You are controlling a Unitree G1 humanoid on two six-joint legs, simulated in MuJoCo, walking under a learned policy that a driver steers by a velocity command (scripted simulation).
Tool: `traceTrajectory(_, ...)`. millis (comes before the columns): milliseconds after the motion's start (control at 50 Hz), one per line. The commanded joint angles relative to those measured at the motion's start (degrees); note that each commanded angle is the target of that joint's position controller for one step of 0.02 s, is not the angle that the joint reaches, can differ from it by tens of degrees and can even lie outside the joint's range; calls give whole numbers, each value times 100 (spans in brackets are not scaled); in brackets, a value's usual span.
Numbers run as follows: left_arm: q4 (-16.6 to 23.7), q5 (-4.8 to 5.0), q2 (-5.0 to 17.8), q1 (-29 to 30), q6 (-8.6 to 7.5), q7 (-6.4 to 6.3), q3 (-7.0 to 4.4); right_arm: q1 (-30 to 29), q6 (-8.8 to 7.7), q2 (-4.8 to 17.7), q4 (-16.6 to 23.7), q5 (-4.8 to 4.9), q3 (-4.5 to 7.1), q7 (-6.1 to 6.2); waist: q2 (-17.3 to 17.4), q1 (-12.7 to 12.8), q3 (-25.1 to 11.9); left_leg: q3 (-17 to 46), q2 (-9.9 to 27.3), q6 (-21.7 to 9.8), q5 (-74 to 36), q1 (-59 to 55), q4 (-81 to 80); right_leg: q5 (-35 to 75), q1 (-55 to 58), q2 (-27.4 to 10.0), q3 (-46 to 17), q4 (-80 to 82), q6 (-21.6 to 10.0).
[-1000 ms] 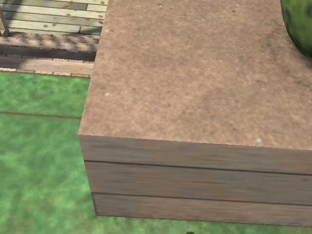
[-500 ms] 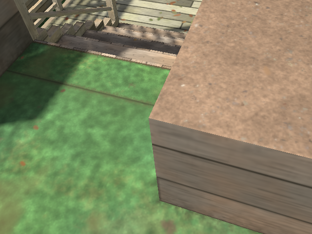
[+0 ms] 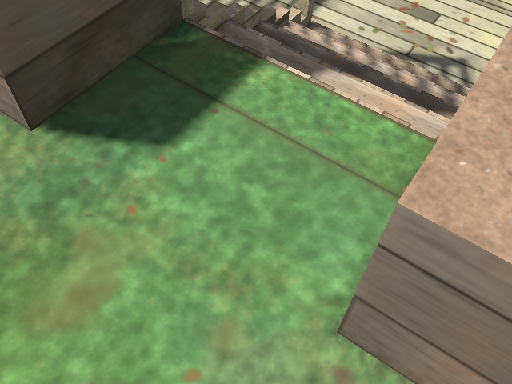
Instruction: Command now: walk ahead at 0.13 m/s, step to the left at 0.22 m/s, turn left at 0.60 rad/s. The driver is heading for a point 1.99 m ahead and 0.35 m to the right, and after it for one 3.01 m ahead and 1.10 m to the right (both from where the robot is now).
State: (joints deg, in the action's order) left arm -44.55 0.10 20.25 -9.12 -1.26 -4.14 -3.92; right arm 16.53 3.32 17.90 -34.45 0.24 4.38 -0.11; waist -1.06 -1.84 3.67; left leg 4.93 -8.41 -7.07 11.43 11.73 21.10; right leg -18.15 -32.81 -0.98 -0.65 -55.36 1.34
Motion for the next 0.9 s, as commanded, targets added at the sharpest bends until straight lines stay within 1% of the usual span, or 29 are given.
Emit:
traceTrajectory(20, 281, 46, 533, 93, -153, 31, -67, -95, -67, 960, 380, 1, 264, 66, 616, -7, -462, 1619, 1292, -474, -1321, -806, -409, 151, -250, 126, -135, 1010, -43)
traceTrajectory(100, 191, 85, 702, 21, -245, 105, -53, -31, -42, 905, 350, -45, 225, 39, 561, -90, -462, 1892, 1293, -492, -1504, -787, -204, 236, 231, 108, -149, 1559, -185)
traceTrajectory(160, 152, -22, 684, -174, -297, 89, -42, -111, 10, 773, 424, -35, 148, -15, 424, 3, -451, 1973, 1169, -422, -1762, -539, 128, 323, 931, 46, -87, 1974, -429)
traceTrajectory(180, 87, -80, 751, -443, -341, 64, -81, -250, 7, 795, 493, -24, 133, -43, 365, 208, -501, 1883, 998, -260, -2105, -342, 467, 609, 1458, -9, -93, 2355, -566)
traceTrajectory(200, -41, -132, 886, -1119, -395, 18, -149, -434, -25, 767, 551, -41, 104, -72, 222, 589, -772, 1684, 789, -28, -2136, 217, 1166, 1083, 2562, -389, -471, 2783, -824)
traceTrajectory(220, -69, -200, 1465, -1573, -393, -31, -290, -215, -40, 630, 618, 36, 84, -60, -1040, 580, -1143, 924, -44, 580, -867, 1183, 2864, 709, 3569, -1721, -2588, 3523, -1746)
traceTrajectory(240, -11, -132, 1193, -1461, -359, -68, -245, -78, -88, 874, 588, 26, 116, -74, -1828, 602, -1049, 862, -338, 946, 2470, 2257, 4398, 50, 3717, -2673, -4410, 4213, -2324)
traceTrajectory(260, 35, 51, 833, -1106, -392, -139, -125, 22, -139, 1094, 472, -8, 200, -165, -984, 393, -568, 1250, -70, 881, 2090, 2626, 5166, -825, 3116, -2786, -4312, 4161, -2172)
traceTrajectory(280, 156, 137, 691, -795, -375, -174, -83, 68, -118, 1069, 370, -49, 183, -214, -557, 225, -158, 1083, 43, 905, 1731, 2692, 5518, -837, 2700, -2433, -3509, 4101, -1821)
traceTrajectory(300, 170, 146, 670, -638, -320, -175, -68, 159, -64, 946, 317, -121, 144, -227, -407, 105, 94, 877, 149, 899, 1377, 2699, 5540, -544, 2432, -2081, -2812, 4055, -1486)
traceTrajectory(320, 218, 82, 664, -569, -292, -147, -48, 180, -13, 847, 285, -135, 119, -228, -345, 59, 156, 728, 273, 894, 1159, 2546, 5333, -228, 2212, -1809, -2242, 4027, -1255)
traceTrajectory(360, 328, -18, 818, -423, -236, -33, -94, 175, 29, 414, 261, -33, -29, -279, -549, 71, 156, 153, 372, 986, 909, 1961, 4276, 464, 1828, -1258, -1224, 4069, -1109)
traceTrajectory(380, 337, -30, 952, -443, -200, -4, -144, 42, 19, 262, 304, 0, -94, -289, -719, 166, 110, -84, 483, 1056, 917, 1749, 3710, 756, 1809, -1197, -992, 4098, -1178)
traceTrajectory(420, 365, 34, 1216, -402, -113, 44, -240, -229, -27, 70, 428, -2, -183, -283, -998, 305, -22, -335, 721, 1084, 960, 1009, 2524, 1161, 1614, -1173, -709, 4118, -1195)
traceTrajectory(460, 343, 107, 1341, -501, -41, 81, -305, -300, -57, 185, 449, 40, -129, -282, -1204, 361, -176, -462, 757, 1038, 540, 505, 1751, 1196, 1615, -1283, -719, 4087, -1154)
traceTrajectory(500, 342, 154, 1321, -484, -2, 78, -307, 5, -57, 326, 312, 42, -32, -280, -1098, 162, -307, -610, 722, 891, -90, -71, 1016, 1008, 1546, -1394, -708, 3877, -1049)
traceTrajectory(520, 283, 165, 580, -509, -27, 260, -46, 891, -290, 484, -63, 245, 55, -231, -1238, -253, -1257, -876, 538, 1014, 280, -1421, 1338, -1384, 1128, -756, 16, 3091, -780)
traceTrajectory(540, 375, -10, 82, -433, -86, 405, 102, 1612, -407, 684, -369, 269, 143, -176, -85, -581, -1029, -701, 626, 1060, 585, -2048, 1178, -1828, 275, -450, 372, 1590, -540)
traceTrajectory(560, 634, -143, -367, -188, -150, 470, 246, 2021, -568, 1227, -333, 107, 195, -97, 1454, -665, -645, 1724, 1932, 617, 2259, -1941, 217, -1986, -923, -252, -20, -699, -363)
traceTrajectory(580, 793, 110, -347, -411, -298, 468, 214, 1553, -740, 1573, 30, -5, 181, -126, 1709, -297, -470, 4279, 2897, -276, 3267, -1546, -931, -1541, -1721, 201, -738, -1587, -390)
traceTrajectory(600, 993, 418, 77, -157, -367, 475, 119, 1248, -819, 1463, -77, 61, 194, -189, 1458, -119, -116, 4999, 3182, -829, 4602, -1173, -1581, -1074, -2298, -178, -643, -2009, -473)
traceTrajectory(620, 995, 441, 393, 73, -400, 471, 38, 915, -880, 1073, -83, 98, 82, -215, 1181, -64, 411, 4300, 2960, -780, 4047, -946, -1470, -508, -2395, -447, -588, -1909, -496)
traceTrajectory(640, 826, 271, 468, -20, -400, 457, 9, 703, -856, 821, -115, 50, 16, -205, 961, -6, 368, 3291, 2595, -594, 3007, -720, -1160, -9, -1975, -614, -543, -1602, -418)
traceTrajectory(660, 717, 154, 481, -169, -389, 467, -17, 489, -824, 711, -91, -10, -15, -166, 1134, 102, 247, 2529, 2234, -404, 2236, -579, -1113, 302, -1536, -662, -486, -1267, -335)
traceTrajectory(680, 663, 132, 474, -181, -366, 518, -38, 455, -820, 607, -117, -37, -34, -103, 1255, 102, 215, 2049, 2057, -293, 1641, -618, -1158, 626, -1361, -661, -435, -1027, -268)
traceTrajectory(700, 668, 119, 368, -92, -343, 573, -11, 535, -850, 565, -164, -50, -45, -43, 1266, 50, 202, 1722, 2055, -298, 1048, -672, -1204, 941, -1367, -610, -368, -839, -221)
traceTrajectory(780, 853, 119, -40, 560, -282, 680, 117, 964, -865, 533, -414, -41, -11, 86, 832, -211, 242, 638, 2113, -236, -440, -1107, -1276, 1536, -1488, -332, -289, 411, -98)
traceTrajectory(840, 1010, 149, -139, 1034, -288, 802, 161, 939, -857, 702, -512, -21, 44, 134, 820, -312, 332, 45, 2175, -161, -670, -1035, -1395, 2027, -1125, -197, -106, 1313, -88)
traceTrajectory(900, 1148, 136, -153, 1339, -315, 934, 170, 920, -841, 776, -657, 32, 77, 165, 652, -339, 485, -347, 2291, -73, -856, -1101, -1449, 2197, -762, -169, 56, 1920, -243)
